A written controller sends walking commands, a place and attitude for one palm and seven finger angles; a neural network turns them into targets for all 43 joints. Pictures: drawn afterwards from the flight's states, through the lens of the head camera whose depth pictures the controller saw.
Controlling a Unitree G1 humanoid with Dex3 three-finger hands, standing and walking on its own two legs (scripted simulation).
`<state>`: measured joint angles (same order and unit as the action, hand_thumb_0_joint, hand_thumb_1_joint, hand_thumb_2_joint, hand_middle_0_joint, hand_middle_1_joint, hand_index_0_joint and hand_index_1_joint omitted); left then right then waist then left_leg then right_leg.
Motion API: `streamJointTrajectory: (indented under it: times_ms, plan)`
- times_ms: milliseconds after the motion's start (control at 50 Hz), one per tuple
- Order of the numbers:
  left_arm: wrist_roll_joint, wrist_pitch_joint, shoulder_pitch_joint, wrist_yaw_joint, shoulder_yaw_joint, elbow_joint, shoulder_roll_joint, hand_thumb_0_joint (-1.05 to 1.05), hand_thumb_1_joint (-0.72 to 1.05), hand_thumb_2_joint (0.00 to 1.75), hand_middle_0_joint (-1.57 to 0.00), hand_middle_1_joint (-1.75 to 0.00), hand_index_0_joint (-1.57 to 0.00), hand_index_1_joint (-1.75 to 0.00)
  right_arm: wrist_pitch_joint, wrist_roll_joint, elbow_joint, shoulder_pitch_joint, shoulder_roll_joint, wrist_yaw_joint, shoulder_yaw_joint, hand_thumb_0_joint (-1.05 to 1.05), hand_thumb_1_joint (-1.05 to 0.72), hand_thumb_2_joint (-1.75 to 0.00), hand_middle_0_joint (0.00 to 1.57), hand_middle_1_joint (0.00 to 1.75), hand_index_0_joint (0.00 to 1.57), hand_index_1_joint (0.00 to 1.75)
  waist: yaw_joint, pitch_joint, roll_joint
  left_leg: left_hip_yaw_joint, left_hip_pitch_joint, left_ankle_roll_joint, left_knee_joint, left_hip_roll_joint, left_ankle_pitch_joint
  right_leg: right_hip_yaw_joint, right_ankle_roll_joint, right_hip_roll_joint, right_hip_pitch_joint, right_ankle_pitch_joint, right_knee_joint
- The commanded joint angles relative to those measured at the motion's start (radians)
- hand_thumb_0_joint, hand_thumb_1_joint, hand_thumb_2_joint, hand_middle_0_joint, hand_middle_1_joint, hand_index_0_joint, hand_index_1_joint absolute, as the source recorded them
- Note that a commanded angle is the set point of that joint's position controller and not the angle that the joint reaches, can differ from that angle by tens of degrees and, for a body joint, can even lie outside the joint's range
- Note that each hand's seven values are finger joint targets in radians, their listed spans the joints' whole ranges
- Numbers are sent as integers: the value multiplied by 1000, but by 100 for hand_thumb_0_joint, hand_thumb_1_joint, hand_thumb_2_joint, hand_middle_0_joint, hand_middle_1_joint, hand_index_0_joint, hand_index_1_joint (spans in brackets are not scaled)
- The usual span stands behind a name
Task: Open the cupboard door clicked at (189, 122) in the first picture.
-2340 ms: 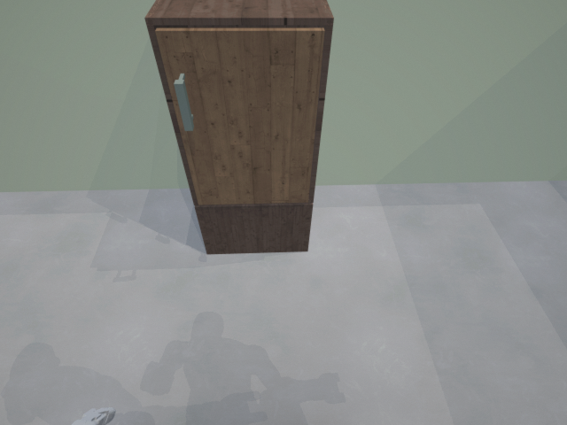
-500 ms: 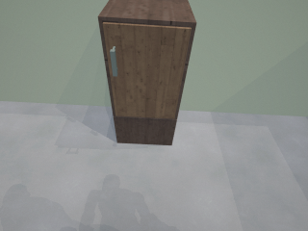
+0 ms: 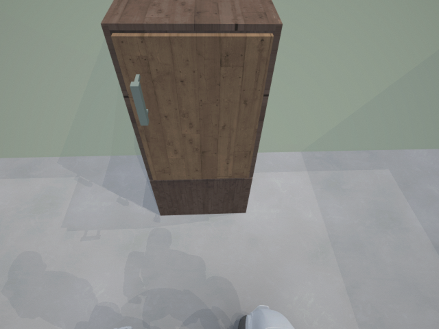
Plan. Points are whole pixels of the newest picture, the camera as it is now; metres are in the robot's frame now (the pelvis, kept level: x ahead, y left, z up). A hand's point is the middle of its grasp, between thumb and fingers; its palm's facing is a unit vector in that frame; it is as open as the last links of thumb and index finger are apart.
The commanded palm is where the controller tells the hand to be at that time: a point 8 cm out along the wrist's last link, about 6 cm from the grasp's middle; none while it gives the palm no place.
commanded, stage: take the last steps up to it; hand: left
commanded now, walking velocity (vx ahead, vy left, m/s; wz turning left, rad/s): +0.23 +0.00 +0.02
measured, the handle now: (141, 100) +0.70 +0.22 +0.00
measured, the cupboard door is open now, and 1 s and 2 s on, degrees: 0 0 0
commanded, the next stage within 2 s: come to a stop and stand still in 0.18 s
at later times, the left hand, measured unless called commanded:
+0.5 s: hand out of the picture +0.14 +0.19 -0.18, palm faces +0.12 -0.98 -0.16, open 7.3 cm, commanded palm none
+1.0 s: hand out of the picture +0.15 +0.14 -0.14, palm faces +0.04 -0.97 -0.25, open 7.4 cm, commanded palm none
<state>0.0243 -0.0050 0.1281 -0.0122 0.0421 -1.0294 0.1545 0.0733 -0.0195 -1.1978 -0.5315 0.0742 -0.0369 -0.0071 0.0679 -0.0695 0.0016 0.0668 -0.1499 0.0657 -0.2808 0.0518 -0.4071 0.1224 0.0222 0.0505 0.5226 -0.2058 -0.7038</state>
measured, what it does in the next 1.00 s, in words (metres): walks ahead: right foot, then left foot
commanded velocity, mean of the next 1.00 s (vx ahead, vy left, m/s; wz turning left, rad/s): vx -0.02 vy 0.02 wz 0.01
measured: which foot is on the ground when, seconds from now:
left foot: down 0.00-0.08, up 0.10-0.40, down 0.42-0.82, up 0.84-1.00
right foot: up 0.00-0.04, down 0.06-0.48, up 0.50-0.80, down 0.82-1.00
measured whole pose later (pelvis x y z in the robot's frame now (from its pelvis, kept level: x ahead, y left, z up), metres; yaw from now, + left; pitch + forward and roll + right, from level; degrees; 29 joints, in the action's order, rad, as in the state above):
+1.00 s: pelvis +0.11 -0.04 +0.01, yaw +0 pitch -1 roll +2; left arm 0.03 0.02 0.28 0.02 0.03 -1.02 0.15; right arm -0.06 -0.03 -1.07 -0.26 0.22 0.01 -0.07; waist 0.00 0.01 -0.03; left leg 0.02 0.40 -0.02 -0.86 -0.03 -0.31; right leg 0.06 0.03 0.03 0.19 -0.25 -0.47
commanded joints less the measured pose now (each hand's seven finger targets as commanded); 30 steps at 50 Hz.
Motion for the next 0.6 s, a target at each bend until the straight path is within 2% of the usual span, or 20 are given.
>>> streamJointTrajectory:
  times_ms: [0, 20, 40, 60, 80, 100, 120, 160, 200, 260, 320, 340, 380, 400, 420, 440, 460, 480, 540, 580]
  plan:
    - [2, -45, 207, 13, 31, 15, 83, 0, 90, 90, -20, -30, -20, -30, 6, 8, 22, -45, 190, -18, -38, 0, -90, -90, 20, 30, 20, 30, -145, 22, -79, -64, 181, 40, -310, -250, 1062, 27, 51, -65, -330, 52, 136]
    - [10, -61, 332, 20, 48, -16, 139, 0, 90, 90, -20, -30, -20, -30, 7, 16, 38, -43, 174, -10, -37, 0, -90, -90, 20, 30, 20, 30, -193, 112, 2, -50, 365, 10, -554, -208, 848, -99, 104, 40, -586, 116, 169]
    - [10, -69, 446, 32, 74, -33, 233, 0, 90, 90, -20, -30, -20, -30, 14, 29, 72, -84, 122, 2, -30, 0, -90, -90, 20, 30, 20, 30, -206, 256, 218, 8, 612, -28, -911, -27, 123, -548, 235, 347, -795, 264, 274]
    - [-14, -63, 436, 34, 75, -44, 254, 0, 90, 90, -20, -30, -20, -30, 8, 27, 83, -38, 137, 1, -39, 0, -90, -90, 20, 30, 20, 30, -182, 245, 147, -75, 659, -11, -1113, -29, -146, -658, 297, 436, -715, 257, 377]
    - [-16, -56, 337, 37, 68, -21, 211, 0, 90, 90, -20, -30, -20, -30, 3, 21, 93, 24, 122, 4, -46, 0, -90, -90, 20, 30, 20, 30, -158, 112, 75, -104, 707, -4, -1133, -86, -86, -574, 287, 402, -583, 118, 423]
    - [-14, -60, 256, 38, 53, 2, 168, 0, 90, 90, -20, -30, -20, -30, -5, 12, 110, 75, 108, 12, -43, 0, -90, -90, 20, 30, 20, 30, -132, 29, 51, -103, 714, -12, -1111, -125, -17, -508, 252, 366, -416, 57, 459]
    - [-12, -63, 192, 39, 34, 11, 119, 0, 90, 90, -20, -30, -20, -30, -20, 5, 111, 88, 94, 16, -40, 0, -90, -90, 20, 30, 20, 30, -85, -16, 12, -108, 671, -18, -1068, -153, 29, -393, 211, 322, -278, 39, 476]
    - [-4, -70, 143, 43, 17, 24, 67, 0, 90, 90, -20, -30, -20, -30, -47, -4, 102, 50, 58, 22, -36, 0, -90, -90, 20, 30, 20, 30, -31, -32, 19, -87, 587, -37, -961, -174, 64, -234, 165, 260, -133, 93, 508]
    - [0, -68, 130, 40, 13, 26, 73, 0, 90, 90, -20, -30, -20, -30, -65, -4, 108, 40, 53, 24, -35, 0, -90, -90, 20, 30, 20, 30, -3, -35, 76, -53, 544, -58, -832, -180, 82, -139, 150, 225, -71, 109, 522]
    - [1, -64, 153, 35, 17, 20, 93, 0, 90, 90, -20, -30, -20, -30, -64, -2, 143, 111, 50, 36, -32, 0, -90, -90, 20, 30, 20, 30, -20, -20, 81, -10, 514, -73, -631, -172, 156, -110, 148, 185, -82, 80, 520]
    - [-1, -48, 178, 36, 13, 7, 98, 0, 90, 90, -20, -30, -20, -30, -54, 2, 154, 183, 59, 25, -19, 0, -90, -90, 20, 30, 20, 30, -53, 28, 89, 4, 471, -94, -435, -137, 168, -97, 132, 164, -215, 315, 423]
    - [0, -41, 178, 40, 10, 2, 102, 0, 90, 90, -20, -30, -20, -30, -51, 3, 152, 182, 67, 21, -16, 0, -90, -90, 20, 30, 20, 30, -51, 42, 98, 0, 424, -97, -352, -132, 205, -82, 116, 154, -239, 357, 370]
    - [-9, -26, 207, 45, 5, -10, 98, 0, 90, 90, -20, -30, -20, -30, -46, 7, 141, 172, 113, 16, -22, 0, -90, -90, 20, 30, 20, 30, -49, 85, 45, -14, 306, -97, -183, -141, 452, -61, 56, 108, -268, 329, 253]
    - [-14, -16, 237, 50, 3, -6, 83, 0, 90, 90, -20, -30, -20, -30, -37, 8, 151, 169, 168, 9, -32, 0, -90, -90, 20, 30, 20, 30, -61, 107, -65, -82, 252, -68, -169, -227, 731, -53, 15, 73, -251, 205, 201]
    - [-19, -6, 274, 56, -1, -4, 64, 0, 90, 90, -20, -30, -20, -30, -41, 8, 165, 194, 212, 2, -38, 0, -90, -90, 20, 30, 20, 30, -79, 107, -152, -158, 247, -8, -160, -328, 936, -39, -19, 37, -235, 30, 185]
    - [-14, 3, 296, 61, -3, -9, 59, 0, 90, 90, -20, -30, -20, -30, -51, 7, 173, 209, 240, 0, -46, 0, -90, -90, 20, 30, 20, 30, -81, 89, -155, -167, 267, 32, -142, -377, 978, -34, -24, 13, -257, -125, 127]
    - [-18, 10, 295, 59, -3, -13, 62, 0, 90, 90, -20, -30, -20, -30, -55, 8, 175, 244, 242, -8, -45, 0, -90, -90, 20, 30, 20, 30, -86, 75, -236, -199, 278, 70, -103, -401, 1058, -28, -41, 0, -233, -239, 49]
    - [-16, 21, 280, 58, 2, -10, 82, 0, 90, 90, -20, -30, -20, -30, -60, 6, 173, 245, 246, -16, -49, 0, -90, -90, 20, 30, 20, 30, -69, 76, -274, -223, 274, 99, -76, -417, 1109, -50, -45, -7, -204, -340, -71]
    - [-8, 36, 253, 53, 20, 10, 96, 0, 90, 90, -20, -30, -20, -30, -74, 0, 197, 278, 263, -28, -68, 0, -90, -90, 20, 30, 20, 30, -61, 100, -161, -198, 247, 148, -108, -442, 1083, -120, -37, -3, -116, -380, -291]
    - [-6, 41, 237, 49, 30, 28, 88, 0, 90, 90, -20, -30, -20, -30, -81, -3, 211, 293, 279, -27, -83, 0, -90, -90, 20, 30, 20, 30, -52, 169, -104, -175, 184, 144, -128, -423, 1018, -128, -50, -18, -67, -343, -349]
